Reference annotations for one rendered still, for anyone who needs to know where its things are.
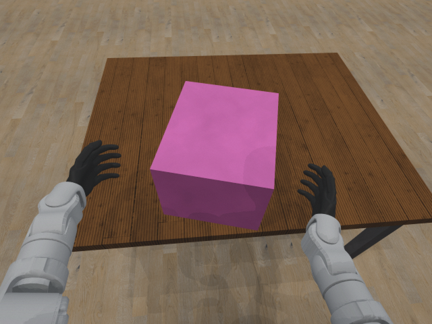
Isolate robot left forearm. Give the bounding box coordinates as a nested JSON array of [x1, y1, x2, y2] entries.
[[0, 182, 86, 302]]

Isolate carton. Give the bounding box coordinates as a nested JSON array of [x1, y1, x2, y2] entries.
[[150, 81, 279, 231]]

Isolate robot right forearm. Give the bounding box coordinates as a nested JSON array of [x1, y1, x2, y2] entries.
[[301, 214, 393, 324]]

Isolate left robot upper arm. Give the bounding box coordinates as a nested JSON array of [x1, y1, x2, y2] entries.
[[0, 292, 69, 324]]

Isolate table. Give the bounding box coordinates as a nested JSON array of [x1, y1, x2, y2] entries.
[[72, 53, 432, 259]]

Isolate right robot hand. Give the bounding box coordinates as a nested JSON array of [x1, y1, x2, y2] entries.
[[298, 163, 337, 218]]

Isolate left robot hand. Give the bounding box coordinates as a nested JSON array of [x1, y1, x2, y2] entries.
[[67, 140, 121, 197]]

